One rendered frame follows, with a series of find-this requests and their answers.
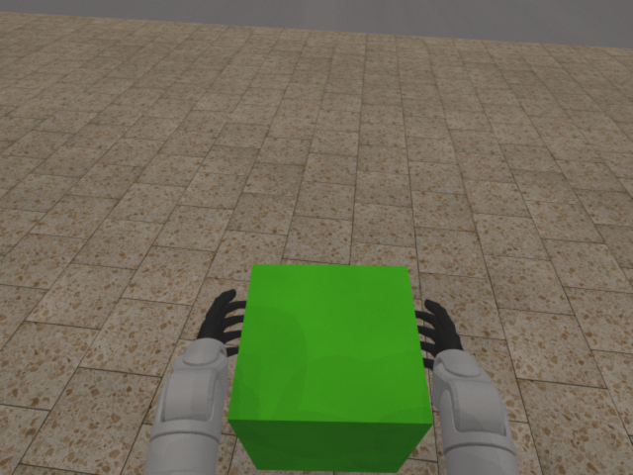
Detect robot left forearm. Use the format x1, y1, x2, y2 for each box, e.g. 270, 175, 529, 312
143, 337, 228, 475

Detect carton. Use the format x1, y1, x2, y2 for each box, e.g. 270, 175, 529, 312
227, 264, 433, 473

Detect right robot hand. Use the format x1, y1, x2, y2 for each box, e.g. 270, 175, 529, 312
415, 299, 464, 371

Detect left robot hand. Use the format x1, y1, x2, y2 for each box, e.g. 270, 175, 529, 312
197, 289, 246, 357

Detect robot right forearm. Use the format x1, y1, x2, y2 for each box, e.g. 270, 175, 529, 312
431, 349, 520, 475

